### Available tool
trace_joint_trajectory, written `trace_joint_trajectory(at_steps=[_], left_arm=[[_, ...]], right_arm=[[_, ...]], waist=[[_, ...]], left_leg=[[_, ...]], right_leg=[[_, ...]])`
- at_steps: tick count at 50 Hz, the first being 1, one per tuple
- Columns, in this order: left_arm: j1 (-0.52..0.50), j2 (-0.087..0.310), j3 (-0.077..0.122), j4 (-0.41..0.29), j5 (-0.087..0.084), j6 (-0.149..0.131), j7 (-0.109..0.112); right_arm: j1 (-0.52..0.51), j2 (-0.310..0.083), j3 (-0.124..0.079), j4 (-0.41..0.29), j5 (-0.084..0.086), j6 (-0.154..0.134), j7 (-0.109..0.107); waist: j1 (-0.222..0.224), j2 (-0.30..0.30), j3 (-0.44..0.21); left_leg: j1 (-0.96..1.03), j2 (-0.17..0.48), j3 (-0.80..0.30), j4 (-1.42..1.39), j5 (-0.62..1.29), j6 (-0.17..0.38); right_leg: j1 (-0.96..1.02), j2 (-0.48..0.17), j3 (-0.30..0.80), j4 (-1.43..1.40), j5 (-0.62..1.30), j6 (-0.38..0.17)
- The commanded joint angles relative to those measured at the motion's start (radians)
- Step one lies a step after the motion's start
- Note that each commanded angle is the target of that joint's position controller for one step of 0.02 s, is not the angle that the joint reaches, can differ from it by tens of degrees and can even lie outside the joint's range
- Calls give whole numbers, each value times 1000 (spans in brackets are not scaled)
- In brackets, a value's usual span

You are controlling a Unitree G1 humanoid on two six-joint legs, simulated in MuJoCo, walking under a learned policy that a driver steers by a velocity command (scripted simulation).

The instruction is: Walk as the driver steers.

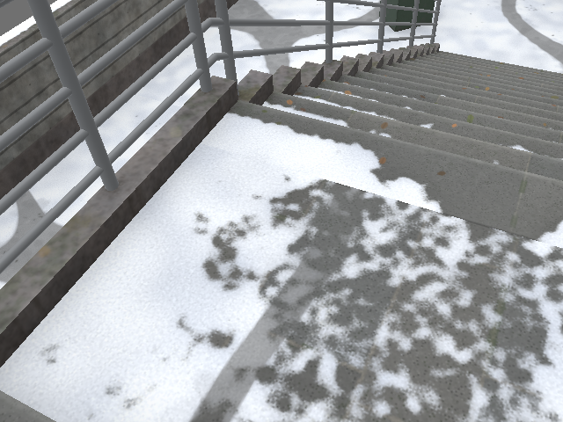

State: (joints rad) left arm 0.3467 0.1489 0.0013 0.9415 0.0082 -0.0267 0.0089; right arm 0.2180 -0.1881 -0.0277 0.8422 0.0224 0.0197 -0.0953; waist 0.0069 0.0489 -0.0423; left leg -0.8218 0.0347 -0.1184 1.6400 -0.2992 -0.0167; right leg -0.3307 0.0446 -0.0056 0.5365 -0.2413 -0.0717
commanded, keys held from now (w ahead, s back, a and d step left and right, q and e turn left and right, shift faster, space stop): w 0.12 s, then w+e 0.40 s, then e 0.48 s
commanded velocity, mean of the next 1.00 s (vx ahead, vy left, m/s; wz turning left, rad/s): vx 0.30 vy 0.00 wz -0.39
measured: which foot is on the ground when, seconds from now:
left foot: up 0.00-0.24, down 0.26-0.88, up 0.90-1.00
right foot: down 0.00-0.24, up 0.26-0.86, down 0.88-1.00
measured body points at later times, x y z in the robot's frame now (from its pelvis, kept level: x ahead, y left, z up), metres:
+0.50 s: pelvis +0.16 +0.09 +0.01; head +0.16 +0.13 +0.46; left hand +0.28 +0.36 -0.13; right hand +0.09 -0.15 -0.12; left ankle +0.12 +0.17 -0.73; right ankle +0.22 -0.13 -0.64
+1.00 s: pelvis +0.37 +0.03 -0.17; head +0.44 +0.02 +0.27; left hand +0.64 +0.17 -0.30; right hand +0.33 -0.22 -0.29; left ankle +0.33 +0.20 -0.61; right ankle +0.42 -0.05 -0.90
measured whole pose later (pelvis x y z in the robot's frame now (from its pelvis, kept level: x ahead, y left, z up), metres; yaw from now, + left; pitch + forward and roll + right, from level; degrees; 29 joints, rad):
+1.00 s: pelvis +0.37 +0.03 -0.17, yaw -27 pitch +4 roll -2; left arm 0.07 0.25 0.04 0.77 0.00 0.03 -0.03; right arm 0.30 -0.19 -0.01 0.74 0.01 -0.05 -0.04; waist -0.05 -0.01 0.05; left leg -0.70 0.05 -0.06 2.04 -0.77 -0.10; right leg -0.45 0.16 0.00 0.48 -0.10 -0.11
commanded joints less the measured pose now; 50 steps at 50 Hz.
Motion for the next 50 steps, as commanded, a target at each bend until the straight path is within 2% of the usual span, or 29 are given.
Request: trace_joint_trajectory(at_steps=[1,2,4,6,7,10,12,13,14,15,16,18,19,20,22,23,26,33,37,40,42,43,44,45,46,47,48,49,50], left_arm=[[98,133,40,-10,-6,-16,35],[120,137,46,-6,-2,-20,41],[59,179,61,-36,-15,-6,45],[65,255,84,-34,-18,1,34],[55,260,87,-36,-24,4,28],[51,217,85,-39,-33,24,22],[8,171,73,-64,-30,30,30],[-18,77,54,-70,-22,24,21],[26,60,56,-108,-42,2,20],[-10,140,78,-128,-58,-11,25],[-38,187,91,-135,-57,-10,31],[17,190,105,-96,-35,3,38],[32,191,111,-91,-35,3,30],[33,167,107,-83,-34,9,17],[57,144,108,-78,-32,15,-3],[48,163,119,-87,-39,19,-7],[-92,157,121,-144,-41,15,-17],[-318,117,97,-289,5,21,-68],[-476,74,63,-361,-7,14,-134],[-477,65,51,-361,-25,15,-165],[-357,98,65,-303,-23,24,-139],[-193,155,98,-252,-28,26,-113],[2,214,123,-181,-10,22,-87],[94,341,138,-149,20,21,-59],[105,385,130,-161,36,16,-45],[60,338,116,-207,22,36,-21],[-22,313,99,-203,-12,55,-15],[-149,292,85,-230,-27,66,-14],[-269,250,67,-276,-16,70,-15]], right_arm=[[3,-47,-22,-64,-19,-36,25],[-37,-43,-21,-82,-20,-47,31],[-112,-34,-14,-96,-12,-51,47],[-132,-18,-14,-88,1,-51,75],[-127,-32,-21,-89,11,-51,81],[-63,-65,-39,-69,4,-70,89],[146,-89,-67,0,5,-85,85],[323,-144,-90,43,-8,-93,78],[416,-235,-108,67,-30,-99,89],[378,-223,-104,64,-29,-117,96],[275,-173,-88,36,-10,-131,99],[132,-116,-74,14,-8,-126,96],[114,-100,-69,20,-9,-124,91],[139,-88,-66,35,-28,-126,90],[168,-79,-58,65,-33,-137,91],[182,-79,-52,71,-42,-142,93],[240,-80,-47,103,-33,-155,65],[329,-84,-39,92,-27,-126,-11],[374,-85,-37,42,-15,-89,-36],[321,-111,-42,-10,5,-61,-38],[310,-135,-51,-29,12,-49,-17],[313,-148,-58,-11,-3,-61,10],[219,-134,-47,-35,12,-82,37],[270,-42,-27,-54,-27,-100,55],[311,-93,2,-141,4,-127,84],[193,-151,-3,-193,-12,-129,84],[171,-145,5,-227,-18,-115,78],[177,-122,11,-226,-17,-97,59],[133,-115,2,-217,-28,-56,29]], waist=[[-1,-175,87],[22,-188,73],[48,-192,85],[67,-225,66],[58,-230,87],[17,-189,84],[-92,-145,33],[-157,35,-18],[-124,228,-48],[-110,191,18],[-80,148,104],[-5,127,82],[10,122,73],[12,91,50],[33,26,47],[41,12,59],[9,44,100],[-56,32,143],[-134,-18,149],[-129,-28,125],[-85,-18,65],[-2,-13,-37],[143,-65,-57],[130,-315,-154],[122,-267,-480],[159,-128,-569],[86,0,-517],[-10,119,-409],[-62,137,-273]], left_leg=[[-245,87,-11,-259,178,-18],[-267,103,-7,-332,181,-26],[70,59,81,-804,225,-45],[306,-8,168,-839,143,-48],[337,-19,166,-880,94,-35],[446,-32,146,-1029,40,14],[729,-4,121,-1107,-21,45],[921,175,-108,-1195,-142,78],[1008,366,-526,-1349,-302,179],[909,411,-638,-1426,-520,217],[845,370,-530,-1436,-498,188],[720,261,-275,-1442,-247,114],[675,217,-158,-1440,-92,93],[634,188,-71,-1442,29,92],[621,186,-2,-1401,179,95],[615,157,63,-1381,228,79],[653,155,142,-1362,246,45],[715,193,199,-1102,503,82],[781,198,211,-914,391,79],[674,214,243,-772,348,70],[642,215,257,-560,483,59],[576,185,242,-355,531,62],[399,99,314,-55,401,0],[-105,-38,311,488,-693,-74],[-320,-25,49,668,-712,-95],[-365,17,-4,633,-656,-101],[-384,38,-2,575,-563,-97],[-313,65,-10,422,-389,-87],[-170,67,13,359,-316,-108]], right_leg=[[157,-263,400,-249,-250,-191],[207,-280,427,-248,-250,-198],[21,-218,268,-304,-158,-157],[-90,-236,238,-349,-217,-156],[-98,-246,256,-353,-266,-158],[-57,-264,316,-281,-328,-139],[-190,-203,311,-119,-380,-87],[-358,-78,199,270,-280,-20],[-583,49,205,536,-303,-12],[-677,17,281,637,-262,-26],[-723,-17,299,657,-137,-33],[-586,-70,274,621,48,-6],[-518,-74,252,610,119,4],[-446,-61,202,639,175,13],[-442,-66,224,665,259,10],[-432,-57,223,598,336,7],[-454,-53,233,381,506,5],[-496,-22,153,214,627,35],[-511,-27,61,19,680,67],[-319,-42,-6,-68,717,70],[-121,-25,-46,-135,675,38],[140,-14,-33,-161,710,-19],[397,-21,-64,-336,892,-92],[899,-239,151,12,1580,-238],[1194,-450,463,196,1656,-460],[1155,-465,481,95,1425,-470],[999,-443,468,50,1080,-440],[697,-459,507,-64,681,-397],[356,-466,517,-120,655,-374]])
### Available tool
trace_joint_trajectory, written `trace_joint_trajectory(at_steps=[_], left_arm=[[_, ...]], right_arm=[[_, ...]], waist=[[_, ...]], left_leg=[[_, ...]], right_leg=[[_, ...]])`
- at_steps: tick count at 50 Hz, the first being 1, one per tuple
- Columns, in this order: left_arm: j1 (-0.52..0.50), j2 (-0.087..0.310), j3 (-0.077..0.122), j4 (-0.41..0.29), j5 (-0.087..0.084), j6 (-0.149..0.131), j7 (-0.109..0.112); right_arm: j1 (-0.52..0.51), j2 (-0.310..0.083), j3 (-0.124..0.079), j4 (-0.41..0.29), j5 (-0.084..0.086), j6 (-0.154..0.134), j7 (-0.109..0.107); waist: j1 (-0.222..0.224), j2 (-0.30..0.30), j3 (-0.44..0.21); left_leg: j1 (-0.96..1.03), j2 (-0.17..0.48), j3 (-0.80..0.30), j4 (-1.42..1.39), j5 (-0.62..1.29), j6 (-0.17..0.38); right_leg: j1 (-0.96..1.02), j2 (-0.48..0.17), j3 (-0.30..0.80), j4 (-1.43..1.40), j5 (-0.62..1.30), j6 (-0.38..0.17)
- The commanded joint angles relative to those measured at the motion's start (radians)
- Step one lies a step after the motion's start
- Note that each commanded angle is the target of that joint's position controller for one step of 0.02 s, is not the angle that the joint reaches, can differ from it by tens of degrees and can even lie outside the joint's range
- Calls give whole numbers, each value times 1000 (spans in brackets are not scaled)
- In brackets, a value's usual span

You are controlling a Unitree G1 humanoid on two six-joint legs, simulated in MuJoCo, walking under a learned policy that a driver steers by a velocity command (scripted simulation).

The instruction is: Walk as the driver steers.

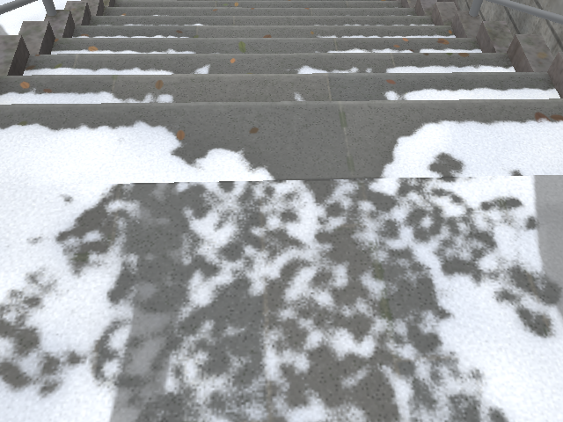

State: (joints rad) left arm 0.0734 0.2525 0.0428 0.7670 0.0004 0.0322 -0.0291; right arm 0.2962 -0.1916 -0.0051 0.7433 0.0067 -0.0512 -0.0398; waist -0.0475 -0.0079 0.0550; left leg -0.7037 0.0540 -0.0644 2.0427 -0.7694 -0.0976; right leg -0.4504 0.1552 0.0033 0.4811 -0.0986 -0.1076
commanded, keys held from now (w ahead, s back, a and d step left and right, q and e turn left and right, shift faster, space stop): e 0.90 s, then no key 0.10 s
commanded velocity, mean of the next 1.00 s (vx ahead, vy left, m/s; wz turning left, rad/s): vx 0.02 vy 0.00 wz -0.58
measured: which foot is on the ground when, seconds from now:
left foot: up 0.00-0.28, down 0.30-0.76, up 0.78-1.00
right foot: down 0.00-0.30, up 0.32-0.74, down 0.76-1.00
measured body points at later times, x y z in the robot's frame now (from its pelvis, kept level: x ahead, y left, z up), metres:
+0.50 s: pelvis +0.09 +0.09 +0.01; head +0.12 +0.11 +0.46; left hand +0.31 +0.32 -0.10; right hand +0.15 -0.21 -0.07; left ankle +0.15 +0.18 -0.72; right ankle +0.05 -0.05 -0.61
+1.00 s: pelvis +0.09 +0.06 +0.02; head +0.10 +0.01 +0.46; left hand +0.37 +0.20 -0.07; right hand +0.08 -0.26 -0.09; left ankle +0.20 +0.19 -0.63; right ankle +0.04 -0.01 -0.72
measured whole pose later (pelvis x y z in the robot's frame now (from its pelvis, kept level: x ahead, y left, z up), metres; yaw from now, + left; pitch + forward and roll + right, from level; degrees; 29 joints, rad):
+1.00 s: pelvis +0.09 +0.06 +0.02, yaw -35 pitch +3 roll +2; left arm 0.18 0.25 0.05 0.66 -0.01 0.05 0.03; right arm 0.15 -0.29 -0.07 0.59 -0.02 0.03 -0.04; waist 0.00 0.05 0.01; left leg -0.63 0.02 -0.06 1.15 -0.27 -0.10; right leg -0.30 0.06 0.10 0.50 -0.25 -0.06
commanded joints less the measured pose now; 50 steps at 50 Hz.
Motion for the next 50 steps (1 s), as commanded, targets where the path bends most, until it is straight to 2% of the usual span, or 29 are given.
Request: trace_joint_trajectory(at_steps=[1,2,3,4,5,6,7,10,13,14,15,16,17,18,19,21,23,25,30,34,37,38,39,40,41,43,44,47,50], left_arm=[[-38,142,15,-122,11,-7,11],[-69,168,25,-132,14,-27,-1],[-28,185,31,-114,4,-38,19],[14,175,33,-101,-5,-37,42],[56,161,32,-86,-20,-25,67],[82,151,31,-78,-28,-10,89],[76,147,33,-88,-28,3,100],[83,155,41,-120,-23,20,95],[104,145,37,-133,-18,27,82],[118,128,33,-133,-21,27,82],[142,83,25,-138,-16,23,79],[183,21,11,-166,-11,11,77],[134,111,41,-198,-21,-17,74],[127,185,69,-182,-18,-20,75],[129,192,77,-163,-16,-5,78],[151,166,77,-147,-15,30,77],[148,115,62,-157,-22,43,66],[98,91,50,-180,-26,44,59],[17,66,28,-228,-15,27,27],[23,78,35,-231,-22,21,11],[127,73,49,-186,-21,19,12],[186,135,71,-178,-24,17,22],[172,278,101,-201,-18,15,33],[209,248,91,-211,30,-4,25],[167,223,79,-203,35,-18,24],[74,170,63,-200,-19,-11,42],[50,154,55,-200,-28,-4,51],[55,135,43,-184,-16,8,68],[89,119,34,-156,-10,7,76]], right_arm=[[79,-186,-51,-96,1,43,-40],[90,-192,-69,-88,-9,53,-56],[49,-171,-67,-121,-27,43,-61],[-21,-134,-64,-151,-43,33,-63],[-92,-84,-50,-183,-47,26,-58],[-138,-38,-39,-205,-41,25,-48],[-145,-20,-33,-214,-31,31,-39],[-191,-74,-49,-239,-10,59,-20],[-179,-101,-66,-241,-4,50,0],[-136,-109,-75,-227,-5,43,6],[-69,-163,-92,-214,-22,37,8],[-10,-267,-116,-207,-56,45,10],[23,-256,-122,-193,-68,41,23],[-29,-210,-106,-210,-55,36,26],[-91,-170,-95,-217,-41,40,24],[-185,-142,-80,-223,-24,48,18],[-199,-148,-78,-215,-33,55,13],[-154,-157,-78,-200,-36,62,4],[-102,-234,-100,-176,-23,62,-11],[-86,-266,-110,-166,-8,63,-5],[-58,-244,-106,-146,8,74,-8],[-47,-205,-95,-154,-7,70,-4],[-108,-128,-62,-241,-52,64,2],[-205,-188,-77,-256,-29,51,-4],[-216,-225,-90,-257,-9,54,-10],[-176,-223,-97,-226,-31,69,-23],[-155,-215,-98,-221,-38,73,-19],[-130,-163,-81,-214,-25,71,6],[-173,-120,-61,-226,-23,72,9]], waist=[[-47,195,-257],[-67,132,-160],[-52,73,-82],[-27,22,-99],[1,-15,-151],[14,-66,-210],[18,-101,-238],[45,-153,-195],[41,-199,-130],[19,-194,-123],[4,-140,-149],[36,188,-210],[15,309,-240],[30,230,-183],[53,181,-147],[85,141,-107],[92,143,-100],[61,160,-112],[19,196,-137],[13,198,-125],[54,151,-157],[66,27,-183],[40,-319,-154],[133,-207,-234],[105,-140,-177],[55,-85,-142],[38,-83,-150],[26,-70,-182],[48,-95,-180]], left_leg=[[-131,43,-64,-200,333,-11],[-36,17,-40,-266,386,-13],[19,-1,-22,-528,498,-24],[50,-14,0,-737,570,-28],[85,-30,1,-906,633,-38],[102,-43,-12,-970,660,-51],[100,-46,-26,-1034,662,-56],[172,-72,-37,-1187,582,-39],[325,-101,-18,-1399,502,11],[434,-91,-2,-1526,564,34],[602,27,-69,-1573,671,85],[780,290,-347,-1600,933,235],[746,383,-579,-1673,892,376],[686,357,-502,-1671,827,377],[623,288,-375,-1663,791,327],[484,201,-211,-1671,812,280],[421,147,-95,-1693,772,269],[464,154,-67,-1699,716,283],[492,226,-56,-1713,600,303],[491,263,-49,-1673,631,296],[435,236,33,-1509,715,209],[264,180,119,-1308,600,121],[-91,20,212,-976,161,12],[-121,-21,12,-818,101,6],[-139,-17,-16,-747,166,8],[-136,0,-35,-750,337,2],[-81,-6,-32,-752,405,-6],[-6,-27,-6,-805,510,-12],[67,-18,5,-998,544,-8]], right_leg=[[170,-510,464,-92,462,-287],[-15,-409,403,-92,518,-258],[-108,-292,307,-121,439,-221],[-68,-222,273,-95,435,-190],[4,-186,249,-63,434,-162],[82,-194,282,-42,421,-158],[132,-212,310,-36,340,-154],[94,-232,422,-74,-59,-130],[62,-224,501,-51,-97,-106],[36,-199,505,-15,-99,-75],[-65,-153,470,102,-203,-18],[-272,15,283,391,-492,70],[-377,15,245,607,-623,134],[-405,-28,244,770,-540,163],[-393,-51,209,824,-456,178],[-316,-63,150,918,-324,196],[-250,-70,79,870,-230,204],[-248,-92,53,755,-194,213],[-133,-157,6,484,-245,180],[-20,-143,-51,288,-313,119],[210,-85,-94,-2,-150,61],[397,-184,79,-47,21,14],[517,-479,523,-58,365,-154],[464,-558,599,-107,378,-296],[430,-510,509,-101,379,-272],[376,-407,387,-85,356,-178],[334,-379,352,-78,381,-161],[316,-336,297,-71,369,-144],[319,-308,263,-53,341,-119]])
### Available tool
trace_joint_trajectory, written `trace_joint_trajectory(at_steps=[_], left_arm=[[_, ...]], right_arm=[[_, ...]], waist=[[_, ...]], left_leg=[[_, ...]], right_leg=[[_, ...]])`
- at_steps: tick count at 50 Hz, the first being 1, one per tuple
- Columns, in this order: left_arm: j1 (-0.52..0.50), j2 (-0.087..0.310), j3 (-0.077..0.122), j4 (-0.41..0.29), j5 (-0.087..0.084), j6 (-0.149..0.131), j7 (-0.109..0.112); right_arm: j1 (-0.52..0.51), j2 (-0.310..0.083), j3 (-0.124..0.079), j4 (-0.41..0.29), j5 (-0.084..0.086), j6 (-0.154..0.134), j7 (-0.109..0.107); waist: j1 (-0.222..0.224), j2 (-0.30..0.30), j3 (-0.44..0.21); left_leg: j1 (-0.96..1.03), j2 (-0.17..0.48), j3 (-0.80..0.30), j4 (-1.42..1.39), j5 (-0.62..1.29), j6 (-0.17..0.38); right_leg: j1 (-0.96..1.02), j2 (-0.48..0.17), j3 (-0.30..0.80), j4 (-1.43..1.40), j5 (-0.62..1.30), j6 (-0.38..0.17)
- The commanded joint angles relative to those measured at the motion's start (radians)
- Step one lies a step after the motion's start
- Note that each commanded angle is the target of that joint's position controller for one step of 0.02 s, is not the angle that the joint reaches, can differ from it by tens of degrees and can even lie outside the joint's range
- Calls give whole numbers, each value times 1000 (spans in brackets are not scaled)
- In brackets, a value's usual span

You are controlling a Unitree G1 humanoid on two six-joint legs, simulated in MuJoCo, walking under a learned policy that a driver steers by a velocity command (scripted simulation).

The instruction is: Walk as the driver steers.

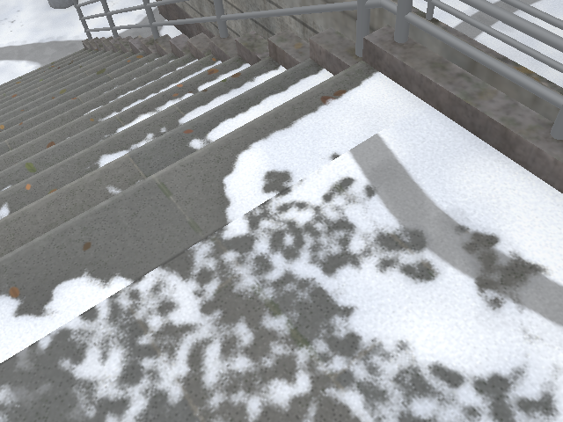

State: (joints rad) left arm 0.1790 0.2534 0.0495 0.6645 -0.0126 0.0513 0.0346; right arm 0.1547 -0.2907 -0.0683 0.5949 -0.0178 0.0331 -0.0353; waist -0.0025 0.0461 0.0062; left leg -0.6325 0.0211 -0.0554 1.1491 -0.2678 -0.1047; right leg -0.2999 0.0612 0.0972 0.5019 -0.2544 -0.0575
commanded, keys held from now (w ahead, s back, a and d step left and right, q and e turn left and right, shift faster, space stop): no key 1.00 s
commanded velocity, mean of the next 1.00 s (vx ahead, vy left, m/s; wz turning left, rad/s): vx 0.00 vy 0.00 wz -0.09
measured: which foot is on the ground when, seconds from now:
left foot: up 0.00-0.16, down 0.18-1.00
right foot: down 0.00-1.00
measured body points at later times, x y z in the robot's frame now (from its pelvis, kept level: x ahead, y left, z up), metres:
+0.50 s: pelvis +0.03 +0.05 -0.01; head +0.04 +0.06 +0.44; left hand +0.13 +0.30 -0.14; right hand +0.18 -0.19 -0.10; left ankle +0.03 +0.16 -0.74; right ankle +0.00 -0.09 -0.74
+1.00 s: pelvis +0.03 +0.07 +0.00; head +0.04 +0.08 +0.45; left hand +0.09 +0.32 -0.15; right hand +0.13 -0.18 -0.11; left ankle +0.03 +0.16 -0.74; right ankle +0.00 -0.09 -0.74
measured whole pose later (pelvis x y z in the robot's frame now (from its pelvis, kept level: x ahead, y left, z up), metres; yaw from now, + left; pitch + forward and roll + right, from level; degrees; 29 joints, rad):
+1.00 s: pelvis +0.03 +0.07 +0.00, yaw -3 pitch -2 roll +0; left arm 0.26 0.20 0.07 0.97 -0.01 0.01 0.05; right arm 0.24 -0.20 -0.05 0.74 -0.01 0.00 -0.02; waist 0.00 -0.01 0.04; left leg -0.17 -0.05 0.02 0.48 -0.28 0.05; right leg -0.13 -0.01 0.16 0.47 -0.31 0.06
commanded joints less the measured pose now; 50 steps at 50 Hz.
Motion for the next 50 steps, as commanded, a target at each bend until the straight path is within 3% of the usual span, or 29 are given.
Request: trace_joint_trajectory(at_steps=[1,6,8,9,10,11,12,13,14,18,27,50], left_arm=[[-9,124,28,-49,6,-11,14],[2,129,23,-37,18,-10,-2],[-23,91,8,-34,17,-17,-8],[-5,72,3,-23,10,-21,-8],[43,50,0,-11,20,-32,-10],[116,67,9,5,28,-48,-18],[107,64,9,24,18,-54,-18],[78,81,15,35,18,-54,-21],[52,75,18,37,16,-49,-21],[49,40,18,52,14,-39,-28],[73,39,31,120,8,-44,-7],[114,38,36,291,4,-52,19]], right_arm=[[-49,-16,6,-84,2,-13,6],[-59,-36,0,-88,22,-23,14],[-18,-19,0,-70,21,-33,19],[0,-16,2,-63,9,-36,23],[26,-57,-5,-64,-7,-38,21],[19,-132,-26,-70,-16,-42,25],[5,-87,-20,-59,-22,-45,35],[-18,-33,-6,-66,-17,-50,40],[-25,-24,-3,-67,-11,-53,40],[5,-27,-3,-70,-5,-61,30],[31,-22,-4,-54,8,-63,25],[77,-18,-8,95,13,-51,14]], waist=[[12,-162,-128],[27,-212,-74],[-10,-196,-71],[-24,-173,-69],[-6,-108,-104],[53,38,-132],[42,122,-160],[28,98,-114],[19,67,-87],[12,23,-47],[4,-40,-35],[1,-42,29]], left_leg=[[31,16,-1,-154,32,1],[218,-4,31,-384,-107,30],[345,-8,44,-590,-2,54],[428,-1,33,-713,138,69],[544,75,-26,-712,359,86],[610,135,-62,-619,549,138],[533,135,-94,-648,415,180],[484,116,-96,-674,320,180],[469,96,-76,-674,272,162],[453,64,-44,-668,213,143],[491,47,-39,-686,266,150],[495,33,-44,-774,152,159]], right_leg=[[154,-216,175,-73,478,-170],[57,-216,225,-73,368,-186],[31,-202,238,-56,353,-161],[17,-180,237,-52,343,-123],[-17,-145,212,-19,240,-60],[-72,-66,135,25,119,-3],[-11,-45,74,22,31,39],[11,-54,74,14,3,60],[6,-52,69,12,22,61],[19,-56,76,3,87,44],[65,-75,81,-16,171,73],[113,-92,61,-80,161,110]])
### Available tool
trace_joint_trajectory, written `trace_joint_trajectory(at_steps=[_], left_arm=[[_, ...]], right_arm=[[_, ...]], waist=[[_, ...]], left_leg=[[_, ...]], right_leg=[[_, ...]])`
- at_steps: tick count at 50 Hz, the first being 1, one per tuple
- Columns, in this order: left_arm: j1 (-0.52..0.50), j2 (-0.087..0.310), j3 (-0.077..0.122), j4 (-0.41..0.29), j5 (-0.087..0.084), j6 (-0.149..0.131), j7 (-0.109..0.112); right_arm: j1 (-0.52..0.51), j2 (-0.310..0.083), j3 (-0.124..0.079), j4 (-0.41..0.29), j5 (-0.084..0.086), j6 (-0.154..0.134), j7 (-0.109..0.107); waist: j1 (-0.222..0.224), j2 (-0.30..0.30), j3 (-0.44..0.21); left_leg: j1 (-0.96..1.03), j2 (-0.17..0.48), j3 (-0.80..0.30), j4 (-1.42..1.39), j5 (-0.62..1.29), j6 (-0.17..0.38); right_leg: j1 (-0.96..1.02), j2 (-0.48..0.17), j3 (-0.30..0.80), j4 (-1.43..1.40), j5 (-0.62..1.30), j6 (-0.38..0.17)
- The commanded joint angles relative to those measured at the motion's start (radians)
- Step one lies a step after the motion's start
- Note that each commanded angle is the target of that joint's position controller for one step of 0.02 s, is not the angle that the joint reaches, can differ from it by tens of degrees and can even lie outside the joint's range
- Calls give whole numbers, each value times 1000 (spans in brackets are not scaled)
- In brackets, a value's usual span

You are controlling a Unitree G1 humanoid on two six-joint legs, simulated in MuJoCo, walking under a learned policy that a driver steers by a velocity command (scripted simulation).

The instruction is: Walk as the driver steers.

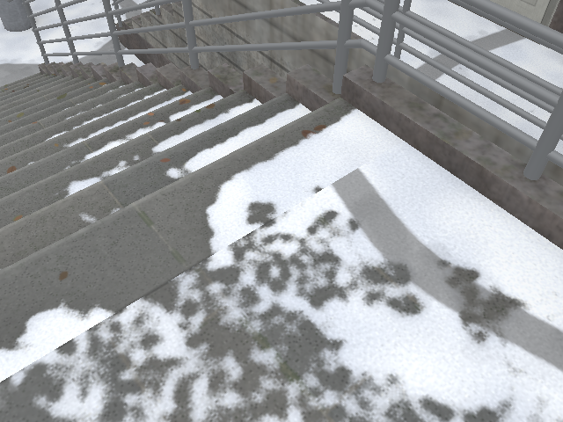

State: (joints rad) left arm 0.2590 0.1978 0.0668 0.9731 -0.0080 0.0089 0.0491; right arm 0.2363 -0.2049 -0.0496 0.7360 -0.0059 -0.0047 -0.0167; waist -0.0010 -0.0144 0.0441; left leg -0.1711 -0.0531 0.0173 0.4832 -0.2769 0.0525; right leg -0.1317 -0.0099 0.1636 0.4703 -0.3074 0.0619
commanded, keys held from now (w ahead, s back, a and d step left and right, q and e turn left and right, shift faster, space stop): no key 0.66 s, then w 0.34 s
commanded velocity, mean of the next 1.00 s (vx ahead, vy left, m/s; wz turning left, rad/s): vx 0.08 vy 0.00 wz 0.00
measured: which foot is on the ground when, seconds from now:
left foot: down 0.00-1.00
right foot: down 0.00-0.72, up 0.74-0.98, down 1.00-1.00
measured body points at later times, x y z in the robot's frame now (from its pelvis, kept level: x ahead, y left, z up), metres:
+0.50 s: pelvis -0.01 +0.01 +0.00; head +0.00 +0.01 +0.45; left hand -0.01 +0.25 -0.16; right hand +0.06 -0.25 -0.13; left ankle -0.01 +0.09 -0.74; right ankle -0.03 -0.17 -0.74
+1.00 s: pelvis +0.04 -0.04 +0.00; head +0.05 -0.06 +0.45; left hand +0.09 +0.22 -0.13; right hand +0.04 -0.32 -0.15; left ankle -0.01 +0.09 -0.74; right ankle +0.06 -0.15 -0.74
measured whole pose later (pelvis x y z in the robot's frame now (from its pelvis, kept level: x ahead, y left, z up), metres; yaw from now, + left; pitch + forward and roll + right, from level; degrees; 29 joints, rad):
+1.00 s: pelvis +0.04 -0.04 +0.00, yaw +1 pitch +1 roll +1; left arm 0.26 0.21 0.08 1.04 -0.03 -0.09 0.01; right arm 0.38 -0.26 -0.07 0.97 0.04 -0.03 -0.02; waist -0.02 0.03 -0.02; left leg -0.16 -0.01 -0.02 0.48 -0.34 0.04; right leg -0.27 -0.01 -0.04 0.51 -0.30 -0.03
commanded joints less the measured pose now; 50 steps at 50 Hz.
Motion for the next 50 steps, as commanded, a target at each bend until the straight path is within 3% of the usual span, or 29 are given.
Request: trace_joint_trajectory(at_steps=[1,15,33,35,36,38,39,41,43,46,48,49,50], left_arm=[[36,92,18,-10,-1,-10,5],[68,78,16,72,-2,-13,13],[107,57,8,122,-2,-18,18],[119,38,4,127,-5,-15,21],[106,37,5,117,-10,-17,22],[29,34,2,68,-17,-39,18],[-13,41,3,41,-22,-55,10],[-28,49,9,23,-31,-79,-6],[-12,50,13,27,-30,-97,-18],[50,30,13,63,-17,-105,-37],[159,25,20,109,-18,-98,-43],[236,22,22,134,-22,-91,-37],[329,62,30,146,-25,-94,-29]], right_arm=[[-3,-105,-26,-37,2,-13,-5],[19,-104,-22,76,8,-11,-9],[36,-95,-15,174,13,-6,-13],[51,-104,-19,189,16,-1,-18],[56,-133,-28,189,23,2,-22],[139,-185,-43,205,33,-2,-24],[161,-203,-49,210,32,-13,-25],[137,-195,-49,197,20,-39,-24],[83,-181,-46,171,34,-49,-22],[58,-206,-56,170,48,-41,-16],[56,-180,-49,172,50,-30,-11],[38,-141,-36,166,44,-31,-5],[4,-80,-14,145,35,-37,6]], waist=[[-1,18,-7],[-2,10,15],[-6,10,28],[-10,38,15],[-18,81,28],[-58,170,94],[-70,191,141],[-53,144,151],[-26,96,100],[17,120,13],[68,84,-4],[103,60,-4],[141,-62,-14]], left_leg=[[34,106,-117,-110,157,1],[27,95,-110,-123,131,-1],[23,88,-108,-130,125,2],[15,87,-127,-170,-147,18],[3,111,-175,-201,-331,49],[-13,280,-424,-331,-611,161],[-46,353,-535,-390,-612,212],[13,408,-580,-403,-474,242],[44,360,-454,-383,-313,189],[-88,240,-235,-315,-183,143],[-241,201,-188,-216,-252,126],[-313,178,-165,-134,-278,103],[-422,122,-88,133,-218,46]], right_leg=[[-55,-21,-7,-50,213,-9],[-54,-18,-26,-74,204,-4],[-64,-15,-45,-90,189,-2],[-75,20,-93,-48,36,-10],[-119,49,-135,24,-78,-20],[-279,34,-177,191,-183,-46],[-338,-7,-149,292,-186,-58],[-468,-64,-110,424,-235,-86],[-434,-79,-125,323,-183,-107],[-139,-10,-214,119,11,-94],[69,53,-274,58,84,-76],[146,53,-268,31,32,-83],[234,-90,-63,-82,-71,-125]])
